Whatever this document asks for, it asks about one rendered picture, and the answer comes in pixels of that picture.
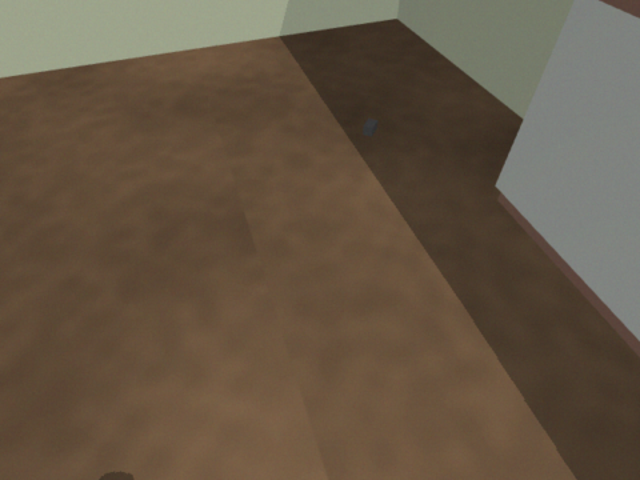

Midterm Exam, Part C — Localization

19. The small box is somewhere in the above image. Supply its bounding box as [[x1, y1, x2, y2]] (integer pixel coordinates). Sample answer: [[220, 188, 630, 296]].
[[363, 118, 378, 137]]

